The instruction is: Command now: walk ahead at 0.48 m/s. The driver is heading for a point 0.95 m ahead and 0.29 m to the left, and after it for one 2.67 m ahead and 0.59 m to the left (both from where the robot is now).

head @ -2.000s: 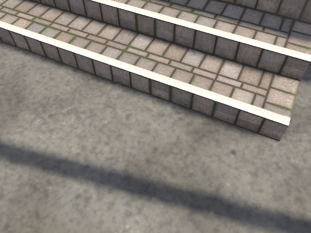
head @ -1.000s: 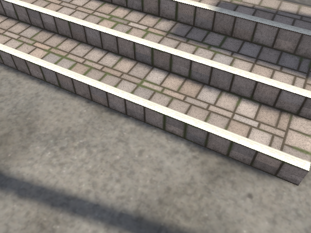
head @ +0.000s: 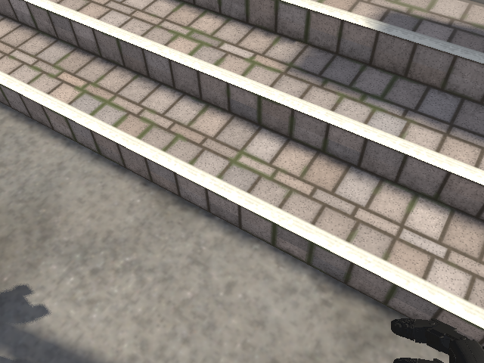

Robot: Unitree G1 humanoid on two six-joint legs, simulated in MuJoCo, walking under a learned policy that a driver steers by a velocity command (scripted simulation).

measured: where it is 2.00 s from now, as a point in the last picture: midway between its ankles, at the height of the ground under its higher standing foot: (154, 173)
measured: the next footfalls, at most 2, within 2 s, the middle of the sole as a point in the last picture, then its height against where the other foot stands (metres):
left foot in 0.04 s outside the picture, level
right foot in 0.52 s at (312, 358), level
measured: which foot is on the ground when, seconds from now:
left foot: up 0.00-0.02, down 0.04-0.54, up 0.56-1.00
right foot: down 0.00-0.04, up 0.06-0.50, down 0.52-1.00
